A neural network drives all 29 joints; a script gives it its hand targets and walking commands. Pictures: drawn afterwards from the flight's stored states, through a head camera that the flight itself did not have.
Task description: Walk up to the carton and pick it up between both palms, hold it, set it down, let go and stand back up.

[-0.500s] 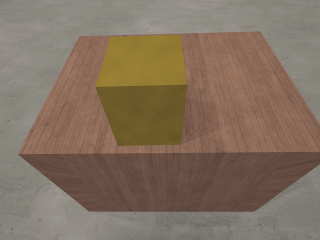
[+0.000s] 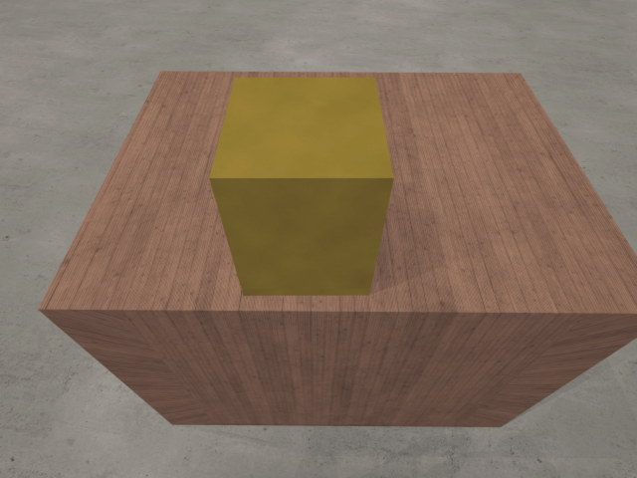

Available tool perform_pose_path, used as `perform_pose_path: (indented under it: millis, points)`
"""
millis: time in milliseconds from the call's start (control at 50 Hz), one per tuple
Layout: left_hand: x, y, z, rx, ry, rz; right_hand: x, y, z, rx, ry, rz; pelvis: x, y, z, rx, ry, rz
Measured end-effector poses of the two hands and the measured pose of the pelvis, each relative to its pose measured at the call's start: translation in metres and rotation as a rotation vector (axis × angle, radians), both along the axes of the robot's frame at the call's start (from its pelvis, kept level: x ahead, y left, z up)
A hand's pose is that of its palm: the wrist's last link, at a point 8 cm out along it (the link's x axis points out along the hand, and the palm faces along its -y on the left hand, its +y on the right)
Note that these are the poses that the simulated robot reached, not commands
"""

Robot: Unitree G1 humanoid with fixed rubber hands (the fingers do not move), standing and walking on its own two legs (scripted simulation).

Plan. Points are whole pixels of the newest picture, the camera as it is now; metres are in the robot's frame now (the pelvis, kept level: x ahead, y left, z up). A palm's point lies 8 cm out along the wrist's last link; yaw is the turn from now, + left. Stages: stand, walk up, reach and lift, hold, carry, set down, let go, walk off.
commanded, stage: stand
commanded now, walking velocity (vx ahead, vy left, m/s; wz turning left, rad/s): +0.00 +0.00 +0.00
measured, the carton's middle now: (305, 192) +0.48 +0.03 +0.06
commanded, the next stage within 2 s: reach and lift in 0.86 s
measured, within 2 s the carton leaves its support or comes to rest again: neither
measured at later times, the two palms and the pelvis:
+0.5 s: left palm out of the picture -0.03 +0.22 -0.15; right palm out of the picture -0.03 -0.18 -0.15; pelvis +0.00 +0.02 +0.00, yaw +0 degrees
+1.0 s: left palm out of the picture +0.09 +0.27 -0.17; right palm out of the picture +0.08 -0.22 -0.15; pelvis -0.03 +0.02 -0.02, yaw +1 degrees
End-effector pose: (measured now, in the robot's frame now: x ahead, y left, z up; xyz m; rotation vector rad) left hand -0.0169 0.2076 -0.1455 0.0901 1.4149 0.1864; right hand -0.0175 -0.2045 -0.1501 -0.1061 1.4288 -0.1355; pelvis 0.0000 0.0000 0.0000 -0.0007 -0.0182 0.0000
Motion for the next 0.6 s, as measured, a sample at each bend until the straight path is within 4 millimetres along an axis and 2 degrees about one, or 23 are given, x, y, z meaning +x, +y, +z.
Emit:
perform_pose_path:
  millis: [320, 600]
  points:
    - [-0.013, 0.008, -0.002, -0.014, 0.051, 0.001, -0.008, 0.017, 0.001, 0.007, 0.024, -0.004, 0.002, 0.013, 0.000, 0.000, 0.002, 0.003]
    - [-0.015, 0.012, -0.003, -0.022, 0.063, 0.003, -0.007, 0.026, 0.001, 0.009, 0.028, -0.002, 0.004, 0.020, 0.000, -0.001, 0.007, 0.007]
